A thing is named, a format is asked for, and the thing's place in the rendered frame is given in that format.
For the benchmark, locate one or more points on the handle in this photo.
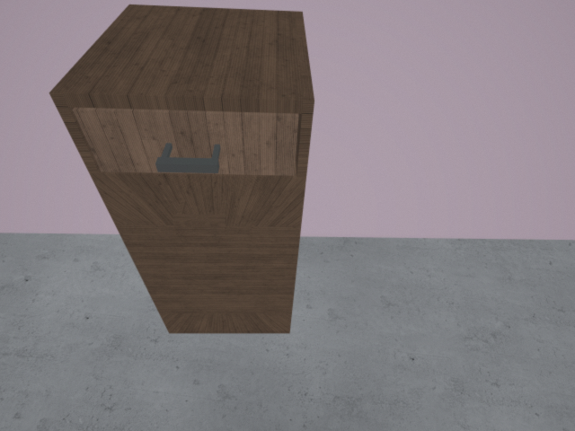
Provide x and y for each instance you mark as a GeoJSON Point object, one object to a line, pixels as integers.
{"type": "Point", "coordinates": [165, 163]}
{"type": "Point", "coordinates": [181, 220]}

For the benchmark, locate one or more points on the cabinet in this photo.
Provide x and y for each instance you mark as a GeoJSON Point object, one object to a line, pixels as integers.
{"type": "Point", "coordinates": [234, 279]}

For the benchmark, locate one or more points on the drawer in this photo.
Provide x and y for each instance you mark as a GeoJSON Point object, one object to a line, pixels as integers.
{"type": "Point", "coordinates": [251, 143]}

